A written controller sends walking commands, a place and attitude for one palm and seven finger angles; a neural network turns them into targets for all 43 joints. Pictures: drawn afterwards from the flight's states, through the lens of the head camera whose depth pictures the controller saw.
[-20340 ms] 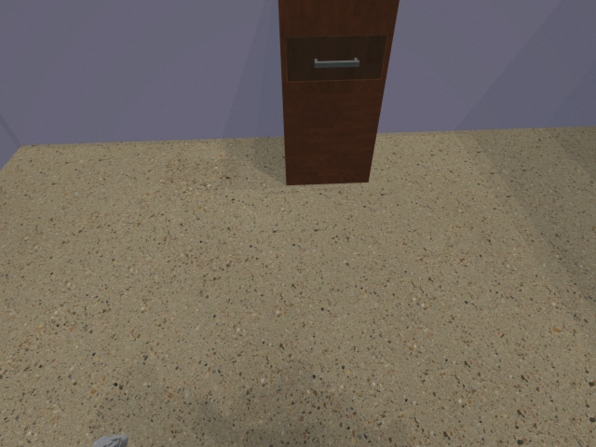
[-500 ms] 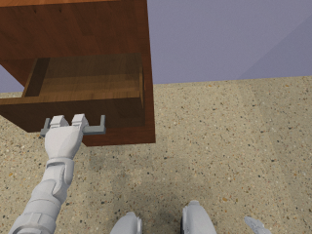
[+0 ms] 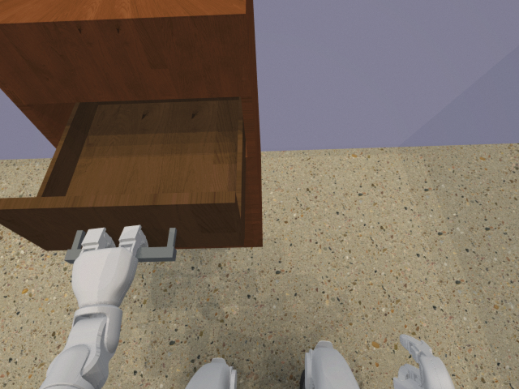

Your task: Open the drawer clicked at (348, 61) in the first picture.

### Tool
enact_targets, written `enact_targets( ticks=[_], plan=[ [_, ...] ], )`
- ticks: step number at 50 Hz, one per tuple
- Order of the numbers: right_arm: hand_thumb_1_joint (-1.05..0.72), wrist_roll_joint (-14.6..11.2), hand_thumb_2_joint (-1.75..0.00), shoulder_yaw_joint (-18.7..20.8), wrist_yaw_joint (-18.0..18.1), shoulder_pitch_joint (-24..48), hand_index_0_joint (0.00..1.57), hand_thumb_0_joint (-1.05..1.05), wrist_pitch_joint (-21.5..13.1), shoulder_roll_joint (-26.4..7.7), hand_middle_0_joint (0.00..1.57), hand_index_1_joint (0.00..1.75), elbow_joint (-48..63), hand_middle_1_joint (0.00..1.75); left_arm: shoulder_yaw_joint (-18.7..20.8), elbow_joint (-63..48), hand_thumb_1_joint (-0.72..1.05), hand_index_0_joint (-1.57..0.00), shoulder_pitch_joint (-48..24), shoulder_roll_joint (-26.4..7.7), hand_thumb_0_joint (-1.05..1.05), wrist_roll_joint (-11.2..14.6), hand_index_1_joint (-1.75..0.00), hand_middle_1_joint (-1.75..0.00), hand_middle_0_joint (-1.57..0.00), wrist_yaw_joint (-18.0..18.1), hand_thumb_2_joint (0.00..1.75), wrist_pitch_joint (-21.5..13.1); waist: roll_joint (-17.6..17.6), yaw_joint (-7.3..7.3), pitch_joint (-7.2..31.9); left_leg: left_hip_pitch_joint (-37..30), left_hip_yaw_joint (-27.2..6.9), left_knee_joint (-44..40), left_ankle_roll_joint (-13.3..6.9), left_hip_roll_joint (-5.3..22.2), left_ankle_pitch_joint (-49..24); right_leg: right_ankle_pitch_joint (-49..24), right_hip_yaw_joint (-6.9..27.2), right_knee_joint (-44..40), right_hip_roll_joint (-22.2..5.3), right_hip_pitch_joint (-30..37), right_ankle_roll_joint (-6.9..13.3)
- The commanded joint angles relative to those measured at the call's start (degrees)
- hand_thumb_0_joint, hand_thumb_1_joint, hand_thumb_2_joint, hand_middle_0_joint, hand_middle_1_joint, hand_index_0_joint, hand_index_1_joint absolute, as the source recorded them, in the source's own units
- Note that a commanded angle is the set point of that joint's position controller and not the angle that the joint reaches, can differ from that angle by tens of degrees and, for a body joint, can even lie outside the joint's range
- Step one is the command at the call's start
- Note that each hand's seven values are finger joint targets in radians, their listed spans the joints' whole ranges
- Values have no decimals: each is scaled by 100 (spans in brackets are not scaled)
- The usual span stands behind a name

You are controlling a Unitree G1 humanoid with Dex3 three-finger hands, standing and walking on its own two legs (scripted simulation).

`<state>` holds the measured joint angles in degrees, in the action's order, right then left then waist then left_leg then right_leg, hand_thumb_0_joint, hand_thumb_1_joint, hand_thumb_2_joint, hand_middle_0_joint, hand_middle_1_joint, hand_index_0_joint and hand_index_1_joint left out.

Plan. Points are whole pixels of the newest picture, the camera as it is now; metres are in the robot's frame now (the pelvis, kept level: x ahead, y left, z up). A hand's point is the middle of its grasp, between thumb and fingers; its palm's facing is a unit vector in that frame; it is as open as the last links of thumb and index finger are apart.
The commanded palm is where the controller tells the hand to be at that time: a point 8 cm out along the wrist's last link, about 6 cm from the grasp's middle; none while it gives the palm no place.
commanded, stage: pull the drawer open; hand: left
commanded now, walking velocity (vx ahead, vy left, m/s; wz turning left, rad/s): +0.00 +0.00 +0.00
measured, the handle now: (123, 244) +0.34 +0.25 -0.03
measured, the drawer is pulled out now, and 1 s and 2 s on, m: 0.22 0.30 0.30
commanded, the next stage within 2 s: open the thumb to release the handle in 1.14 s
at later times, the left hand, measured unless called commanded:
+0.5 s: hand (114, 318) +0.23 +0.25 -0.05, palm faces -0.04 -0.02 -1.00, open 5.3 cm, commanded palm +0.19 +0.25 -0.01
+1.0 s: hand (109, 337) +0.20 +0.24 -0.05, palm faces -0.07 -0.04 -1.00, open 5.4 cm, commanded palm +0.15 +0.24 -0.01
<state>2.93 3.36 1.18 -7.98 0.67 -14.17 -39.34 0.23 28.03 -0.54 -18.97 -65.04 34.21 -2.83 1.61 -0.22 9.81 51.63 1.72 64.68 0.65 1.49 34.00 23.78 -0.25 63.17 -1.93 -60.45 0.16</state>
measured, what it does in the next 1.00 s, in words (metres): stands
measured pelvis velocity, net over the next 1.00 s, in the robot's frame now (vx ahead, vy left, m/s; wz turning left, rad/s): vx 0.01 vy -0.01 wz -0.02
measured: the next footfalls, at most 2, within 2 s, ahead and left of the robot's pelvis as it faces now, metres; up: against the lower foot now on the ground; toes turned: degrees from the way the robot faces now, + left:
none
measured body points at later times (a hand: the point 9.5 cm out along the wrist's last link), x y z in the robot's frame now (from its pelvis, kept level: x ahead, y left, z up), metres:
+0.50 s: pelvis +0.00 -0.01 -0.01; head +0.09 -0.03 +0.43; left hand +0.22 +0.24 +0.00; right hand +0.18 -0.25 -0.13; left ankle -0.03 +0.13 -0.65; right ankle +0.05 -0.12 -0.65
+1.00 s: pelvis +0.01 -0.01 -0.01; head +0.10 -0.03 +0.43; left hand +0.20 +0.24 +0.00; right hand +0.21 -0.25 -0.13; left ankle -0.03 +0.13 -0.65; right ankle +0.05 -0.12 -0.65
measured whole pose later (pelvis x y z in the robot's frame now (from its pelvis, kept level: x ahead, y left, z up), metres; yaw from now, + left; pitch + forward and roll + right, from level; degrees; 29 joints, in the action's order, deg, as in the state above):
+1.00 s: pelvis +0.01 -0.01 -0.01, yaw -1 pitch +21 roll +2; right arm 4.2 2.6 0.5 -4.8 0.6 -13.1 -35.2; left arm 1.7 7.1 25.6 -18.0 -63.4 35.2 -3.7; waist 0.9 -0.9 10.9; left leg 51.7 2.5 67.8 1.4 2.3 37.0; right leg 26.8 0.6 67.7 -1.0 -62.0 0.8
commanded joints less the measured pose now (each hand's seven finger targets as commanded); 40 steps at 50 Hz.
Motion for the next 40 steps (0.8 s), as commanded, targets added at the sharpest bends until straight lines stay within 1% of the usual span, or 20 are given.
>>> enact_targets(
  ticks=[1, 3, 5, 7, 9, 11, 14, 15, 16, 19, 22, 26, 27, 29, 32, 35, 36, 38, 39, 40],
  plan=[
    [-90, 22, -90, 248, 82, 92, 20, 0, -227, -729, 20, 30, 673, 30, 399, -1090, 90, -40, 111, -802, 0, 69, -135, -135, -40, 290, 90, 88, -192, -113, 1838, -571, 19, -806, -120, -334, -2156, -1701, -130, -662, 261, 2022, 222],
    [-90, 29, -90, 237, 68, 117, 20, 0, -224, -761, 20, 30, 717, 30, 483, -1344, 90, -40, 296, -863, 0, 96, -135, -135, -40, 312, 90, 102, -168, -158, 1946, -606, -11, -809, -115, -329, -2230, -1714, -153, -607, 265, 2054, 248],
    [-90, 28, -90, 248, 74, 157, 20, 0, -262, -720, 20, 30, 724, 30, 368, -1392, 90, -40, 437, -720, 0, 94, -135, -135, -40, 337, 90, 121, -255, -106, 1849, -570, 19, -786, -119, -332, -2071, -1636, -133, -665, 248, 2024, 220],
    [-90, 37, -90, 242, 94, 204, 20, 0, -300, -713, 20, 30, 704, 30, 457, -1423, 90, -40, 521, -796, 0, 98, -135, -135, -40, 351, 90, 125, -376, -99, 1745, -452, 25, -772, -129, -334, -1901, -1545, -89, -694, 246, 2049, 203],
    [-90, 62, -90, 214, 125, 279, 20, 0, -298, -731, 20, 30, 692, 30, 668, -1480, 90, -40, 743, -1000, 0, 93, -135, -135, -40, 368, 90, 118, -343, -212, 1746, -381, 41, -747, -130, -353, -1901, -1595, -29, -642, 230, 2110, 215],
    [-90, 50, -90, 207, 139, 335, 20, 0, -317, -698, 20, 30, 702, 30, 542, -1511, 90, -40, 781, -868, 0, 68, -135, -135, -40, 362, 90, 123, -369, -147, 1622, -355, 33, -732, -127, -354, -1753, -1419, -41, -670, 237, 1979, 205],
    [-90, 69, -90, 194, 147, 382, 20, 0, -336, -704, 20, 30, 697, 30, 639, -1622, 90, -40, 957, -960, 0, 67, -135, -135, -40, 396, 90, 107, -142, -235, 1628, -386, 31, -752, -118, -365, -1675, -1230, -42, -632, 231, 1909, 226],
    [-90, 67, -90, 210, 144, 375, 20, 0, -347, -687, 20, 30, 733, 30, 609, -1758, 90, -40, 955, -909, 0, 72, -135, -135, -40, 412, 90, 100, -123, -197, 1718, -476, 29, -725, -121, -353, -1736, -1296, -43, -634, 238, 1885, 225],
    [-90, 66, -90, 202, 144, 408, 20, 0, -363, -663, 20, 30, 745, 30, 511, -1711, 90, -40, 1154, -779, 0, 94, -135, -135, -40, 420, 90, 114, -195, -196, 1644, -422, 46, -718, -122, -368, -1700, -1291, -49, -660, 228, 1921, 212],
    [-90, 68, -90, 189, 158, 443, 20, 0, -356, -668, 20, 30, 752, 30, 637, -1737, 90, -40, 1418, -845, 0, 145, -135, -135, -40, 418, 90, 109, -401, -235, 1620, -289, 39, -683, -131, -373, -1619, -1261, -1, -650, 223, 1972, 201],
    [-90, 64, -90, 190, 160, 475, 20, 0, -385, -645, 20, 30, 821, 30, 649, -1948, 90, -40, 1594, -848, 0, 156, -135, -135, -40, 403, 90, 82, -306, -265, 1638, -282, 42, -683, -123, -379, -1590, -1238, 10, -647, 214, 1998, 206],
    [-90, 59, -90, 165, 168, 540, 20, 0, -363, -621, 20, 30, 854, 30, 678, -1968, 90, -40, 1965, -824, 0, 159, -135, -135, -40, 417, 90, 75, -422, -286, 1444, -174, 33, -658, -126, -388, -1462, -1085, 10, -652, 222, 1912, 205],
    [-90, 58, -90, 174, 163, 549, 20, 0, -372, -625, 20, 30, 887, 30, 642, -2125, 90, -40, 1871, -818, 0, 144, -135, -135, -40, 424, 90, 62, -309, -261, 1535, -238, 26, -640, -127, -374, -1485, -1080, 18, -636, 223, 1867, 211],
    [-90, 88, -90, 164, 161, 586, 20, 0, -351, -622, 20, 30, 910, 30, 676, -2237, 90, -40, 2126, -836, 0, 105, -135, -135, -40, 467, 90, 60, -141, -323, 1636, -352, 34, -622, -121, -374, -1660, -1232, -13, -546, 224, 1831, 234],
    [-90, 94, -90, 189, 131, 572, 20, 0, -351, -605, 20, 30, 958, 30, 533, -2384, 90, -40, 2258, -704, 0, 107, -135, -135, -40, 481, 90, 74, -281, -242, 1626, -399, 23, -582, -119, -352, -1672, -1267, -23, -562, 230, 1797, 218],
    [-90, 111, -90, 171, 123, 618, 20, 0, -333, -606, 20, 30, 1003, 30, 605, -2453, 90, -40, 2613, -743, 0, 130, -135, -135, -40, 495, 90, 75, -257, -327, 1606, -357, 10, -585, -116, -363, -1680, -1268, -32, -511, 229, 1816, 235],
    [-90, 115, -90, 168, 125, 650, 20, 0, -346, -579, 20, 30, 1003, 30, 490, -2483, 90, -40, 2663, -625, 0, 120, -135, -135, -40, 496, 90, 57, -304, -278, 1552, -386, 13, -558, -125, -358, -1706, -1330, -23, -519, 239, 1765, 233],
    [-90, 105, -90, 139, 99, 679, 20, 0, -310, -620, 20, 30, 1088, 30, 661, -2586, 90, -40, 3041, -765, 0, 186, -135, -135, -40, 469, 90, 58, -253, -399, 1598, -367, -8, -599, -124, -362, -1829, -1417, -39, -469, 241, 1865, 274],
    [-90, 113, -90, 141, 97, 681, 20, 0, -307, -573, 20, 30, 1075, 30, 544, -2487, 90, -40, 3253, -638, 0, 170, -135, -135, -40, 453, 90, 63, -343, -397, 1545, -335, 19, -575, -119, -362, -1813, -1457, -23, -467, 236, 1883, 250],
    [-90, 111, -90, 152, 86, 677, 20, 0, -299, -587, 20, 30, 1105, 30, 579, -2648, 90, -40, 3215, -702, 0, 175, -135, -135, -40, 437, 90, 40, -359, -394, 1592, -325, 9, -566, -121, -357, -1827, -1510, 12, -467, 236, 1909, 250]
  ],
)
